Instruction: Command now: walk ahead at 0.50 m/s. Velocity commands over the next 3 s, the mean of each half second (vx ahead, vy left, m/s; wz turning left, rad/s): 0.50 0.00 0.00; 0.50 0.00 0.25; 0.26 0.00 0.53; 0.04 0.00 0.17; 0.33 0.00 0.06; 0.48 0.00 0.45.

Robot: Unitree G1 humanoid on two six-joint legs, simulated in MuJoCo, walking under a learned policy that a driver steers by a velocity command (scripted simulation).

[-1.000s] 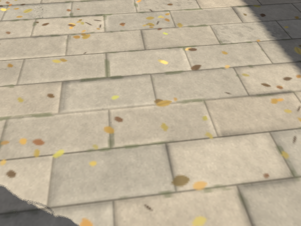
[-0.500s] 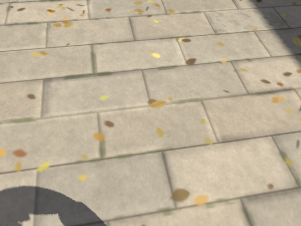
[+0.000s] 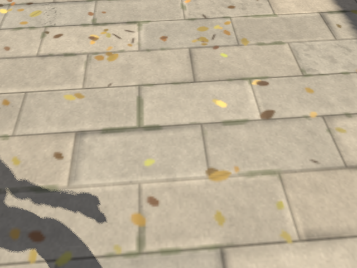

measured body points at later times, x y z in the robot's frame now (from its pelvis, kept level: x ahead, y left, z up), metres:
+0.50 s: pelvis +0.28 +0.04 +0.00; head +0.30 +0.05 +0.45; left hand +0.41 +0.28 -0.13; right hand +0.22 -0.20 -0.14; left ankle +0.23 +0.10 -0.74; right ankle +0.42 -0.12 -0.68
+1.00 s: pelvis +0.56 -0.01 +0.00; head +0.58 -0.01 +0.45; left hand +0.51 +0.24 -0.14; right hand +0.68 -0.24 -0.14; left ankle +0.63 +0.15 -0.67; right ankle +0.53 -0.08 -0.74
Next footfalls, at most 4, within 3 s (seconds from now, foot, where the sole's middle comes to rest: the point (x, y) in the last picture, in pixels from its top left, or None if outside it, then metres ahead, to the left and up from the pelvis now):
0.16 left None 0.27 0.11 -0.78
0.70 right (218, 244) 0.57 -0.08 -0.78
1.22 left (167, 187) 0.81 0.13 -0.78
1.82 right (210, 179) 0.86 -0.05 -0.78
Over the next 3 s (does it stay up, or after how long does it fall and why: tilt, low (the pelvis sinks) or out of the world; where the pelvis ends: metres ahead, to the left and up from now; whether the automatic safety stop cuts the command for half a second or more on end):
stays up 1.14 0.26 0.00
